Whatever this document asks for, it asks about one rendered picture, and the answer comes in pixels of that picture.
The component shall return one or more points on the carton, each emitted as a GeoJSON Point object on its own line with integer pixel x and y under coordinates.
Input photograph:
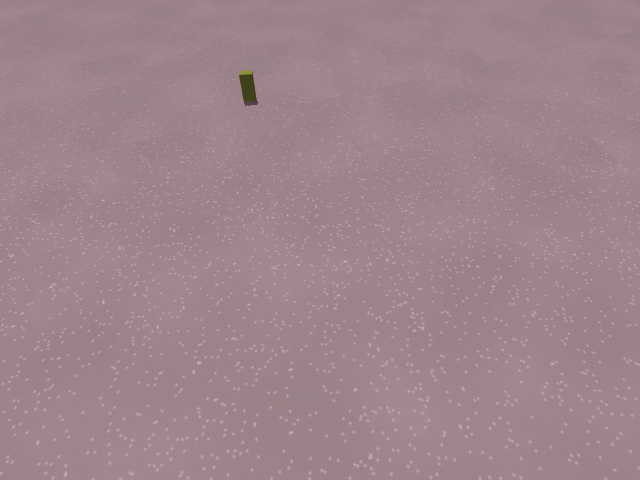
{"type": "Point", "coordinates": [247, 85]}

